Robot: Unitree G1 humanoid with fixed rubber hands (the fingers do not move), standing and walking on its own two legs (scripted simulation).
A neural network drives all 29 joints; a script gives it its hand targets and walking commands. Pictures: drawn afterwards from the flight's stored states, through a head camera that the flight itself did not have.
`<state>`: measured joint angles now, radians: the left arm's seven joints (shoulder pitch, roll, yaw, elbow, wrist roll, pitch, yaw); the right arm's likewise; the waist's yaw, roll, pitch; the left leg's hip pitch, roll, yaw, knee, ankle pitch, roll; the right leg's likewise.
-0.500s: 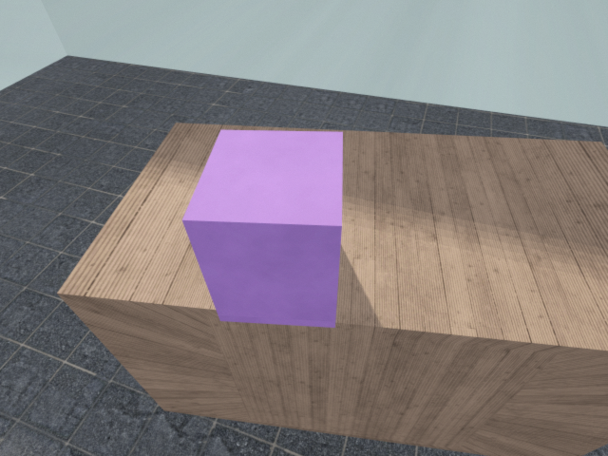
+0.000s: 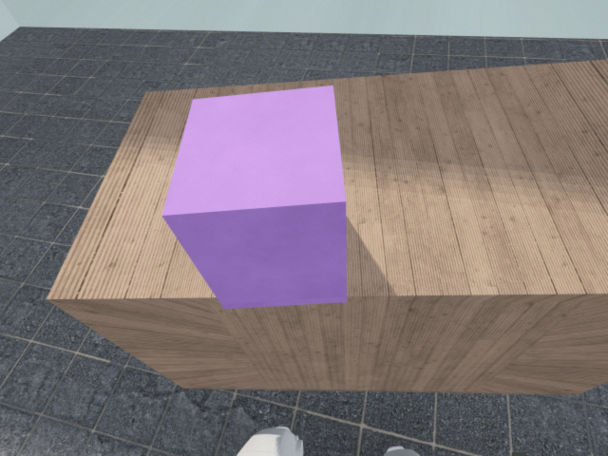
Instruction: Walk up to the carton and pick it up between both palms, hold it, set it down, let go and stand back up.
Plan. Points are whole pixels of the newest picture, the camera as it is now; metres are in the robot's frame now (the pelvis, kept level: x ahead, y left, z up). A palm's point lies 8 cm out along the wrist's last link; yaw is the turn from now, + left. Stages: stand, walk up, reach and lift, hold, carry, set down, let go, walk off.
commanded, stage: walk up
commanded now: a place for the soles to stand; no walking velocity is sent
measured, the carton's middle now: (274, 206) +0.45 +0.09 +0.04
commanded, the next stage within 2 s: none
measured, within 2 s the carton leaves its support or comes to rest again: neither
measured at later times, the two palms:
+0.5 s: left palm out of the picture +0.06 +0.33 -0.13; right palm out of the picture +0.04 -0.15 -0.13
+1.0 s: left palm out of the picture +0.10 +0.34 -0.12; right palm out of the picture +0.03 -0.15 -0.12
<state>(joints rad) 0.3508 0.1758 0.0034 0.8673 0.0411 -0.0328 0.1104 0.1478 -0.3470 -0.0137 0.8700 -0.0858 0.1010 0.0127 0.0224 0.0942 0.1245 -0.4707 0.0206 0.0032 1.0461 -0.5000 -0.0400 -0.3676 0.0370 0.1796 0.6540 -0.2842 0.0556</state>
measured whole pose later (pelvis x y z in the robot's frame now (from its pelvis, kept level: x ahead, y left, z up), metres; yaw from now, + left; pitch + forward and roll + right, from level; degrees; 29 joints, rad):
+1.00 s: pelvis +0.02 +0.10 +0.01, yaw -6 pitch -2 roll +0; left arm 0.22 0.24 -0.01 0.98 0.02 0.03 0.00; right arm 0.30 -0.22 0.02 0.94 -0.02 -0.01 -0.03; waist -0.01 0.00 0.03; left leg -0.25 0.05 -0.01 0.56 -0.29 -0.04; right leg -0.20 0.03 0.02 0.56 -0.33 -0.02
